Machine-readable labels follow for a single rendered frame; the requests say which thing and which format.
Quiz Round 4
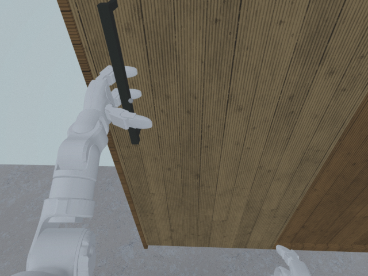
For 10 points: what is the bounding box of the robot left upper arm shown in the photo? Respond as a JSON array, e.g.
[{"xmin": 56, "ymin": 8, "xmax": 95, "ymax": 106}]
[{"xmin": 11, "ymin": 228, "xmax": 96, "ymax": 276}]

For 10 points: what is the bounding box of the robot left forearm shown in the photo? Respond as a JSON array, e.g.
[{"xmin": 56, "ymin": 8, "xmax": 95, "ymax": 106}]
[{"xmin": 26, "ymin": 109, "xmax": 109, "ymax": 271}]

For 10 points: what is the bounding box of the right robot hand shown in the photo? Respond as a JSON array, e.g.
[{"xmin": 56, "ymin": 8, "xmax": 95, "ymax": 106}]
[{"xmin": 271, "ymin": 245, "xmax": 311, "ymax": 276}]

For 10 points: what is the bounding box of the left robot hand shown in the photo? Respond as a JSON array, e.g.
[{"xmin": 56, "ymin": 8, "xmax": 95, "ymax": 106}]
[{"xmin": 83, "ymin": 65, "xmax": 152, "ymax": 130}]

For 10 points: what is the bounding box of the wardrobe door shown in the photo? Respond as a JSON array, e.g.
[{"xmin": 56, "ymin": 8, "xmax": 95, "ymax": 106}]
[
  {"xmin": 68, "ymin": 0, "xmax": 368, "ymax": 250},
  {"xmin": 277, "ymin": 92, "xmax": 368, "ymax": 245}
]

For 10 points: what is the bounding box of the handle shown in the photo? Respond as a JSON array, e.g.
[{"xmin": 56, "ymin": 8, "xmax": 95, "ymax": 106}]
[{"xmin": 97, "ymin": 0, "xmax": 141, "ymax": 144}]

